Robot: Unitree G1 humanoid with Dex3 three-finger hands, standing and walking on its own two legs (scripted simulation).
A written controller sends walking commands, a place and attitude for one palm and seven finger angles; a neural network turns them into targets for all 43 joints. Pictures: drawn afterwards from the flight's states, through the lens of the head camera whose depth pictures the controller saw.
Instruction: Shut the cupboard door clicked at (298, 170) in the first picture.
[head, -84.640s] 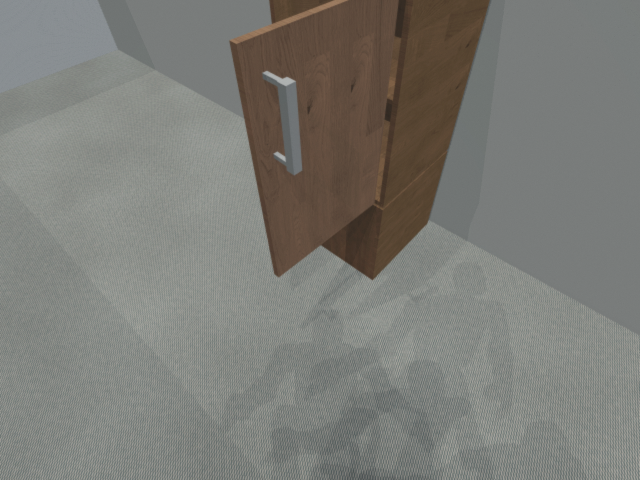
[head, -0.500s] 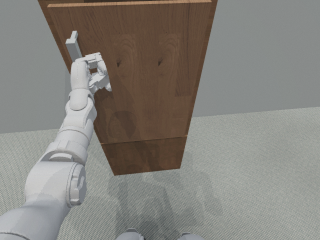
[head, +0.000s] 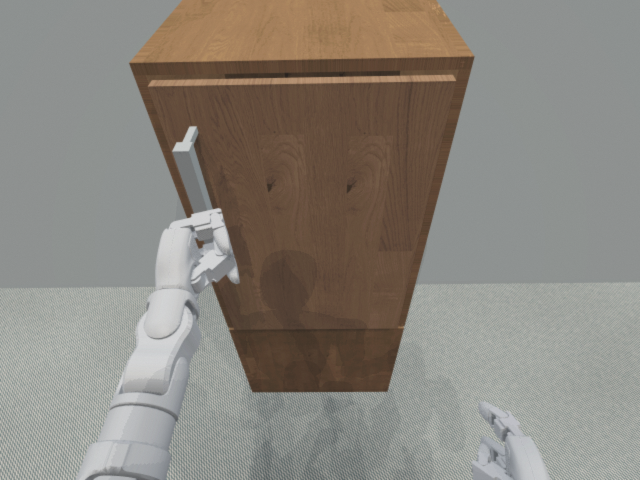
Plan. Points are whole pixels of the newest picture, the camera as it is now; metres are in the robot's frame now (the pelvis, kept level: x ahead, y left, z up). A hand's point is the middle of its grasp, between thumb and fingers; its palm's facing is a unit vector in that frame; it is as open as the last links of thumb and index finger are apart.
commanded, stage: draw the hand back to the body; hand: left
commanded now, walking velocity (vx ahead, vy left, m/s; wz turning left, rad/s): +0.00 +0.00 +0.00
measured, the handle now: (203, 189) +0.48 +0.21 +0.12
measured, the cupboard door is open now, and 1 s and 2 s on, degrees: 0 0 0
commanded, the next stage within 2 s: step back with the hand held close in 1.62 s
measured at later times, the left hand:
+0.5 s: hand (174, 280) +0.29 +0.18 +0.15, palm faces +0.12 -0.99 -0.04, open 3.1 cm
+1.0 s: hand (73, 329) +0.22 +0.25 +0.16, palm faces +0.37 -0.87 -0.32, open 4.3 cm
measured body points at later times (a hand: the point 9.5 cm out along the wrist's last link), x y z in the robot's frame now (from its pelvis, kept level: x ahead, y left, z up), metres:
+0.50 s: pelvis +0.01 -0.01 +0.01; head -0.01 -0.04 +0.46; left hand +0.28 +0.23 +0.15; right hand +0.19 -0.24 -0.08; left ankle +0.03 +0.10 -0.72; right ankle -0.03 -0.09 -0.72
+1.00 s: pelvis +0.00 +0.01 +0.02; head -0.03 -0.02 +0.47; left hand +0.19 +0.29 +0.18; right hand +0.18 -0.21 -0.07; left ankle +0.03 +0.10 -0.72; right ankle -0.03 -0.09 -0.72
